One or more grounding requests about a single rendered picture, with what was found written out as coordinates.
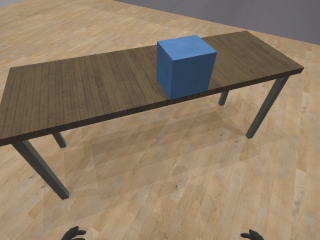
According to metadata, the robot right hand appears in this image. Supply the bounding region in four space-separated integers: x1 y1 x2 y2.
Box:
240 229 264 240

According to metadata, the carton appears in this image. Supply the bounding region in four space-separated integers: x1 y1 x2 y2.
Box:
156 35 217 100

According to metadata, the robot left hand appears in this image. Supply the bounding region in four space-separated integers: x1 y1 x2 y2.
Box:
61 226 86 240

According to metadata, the table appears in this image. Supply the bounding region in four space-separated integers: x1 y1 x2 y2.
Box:
0 30 304 200

